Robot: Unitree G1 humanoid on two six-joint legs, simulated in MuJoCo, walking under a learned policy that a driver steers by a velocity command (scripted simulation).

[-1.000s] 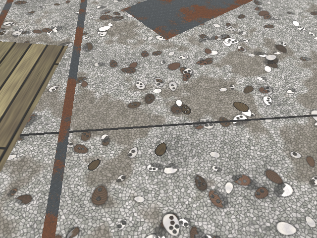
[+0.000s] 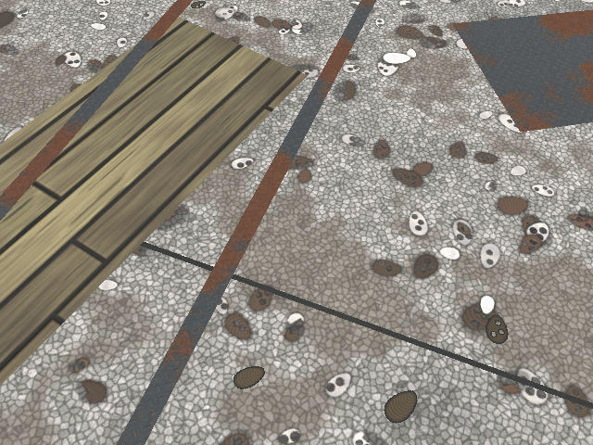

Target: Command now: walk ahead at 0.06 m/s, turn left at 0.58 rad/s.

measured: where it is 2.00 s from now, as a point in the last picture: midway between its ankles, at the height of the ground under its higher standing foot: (270, 396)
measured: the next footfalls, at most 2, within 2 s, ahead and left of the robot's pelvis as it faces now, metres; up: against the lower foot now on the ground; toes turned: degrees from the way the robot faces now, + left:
right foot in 0.30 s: +0.11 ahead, -0.16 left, +0.00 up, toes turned +15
left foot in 0.66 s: +0.01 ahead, +0.09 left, +0.00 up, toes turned +13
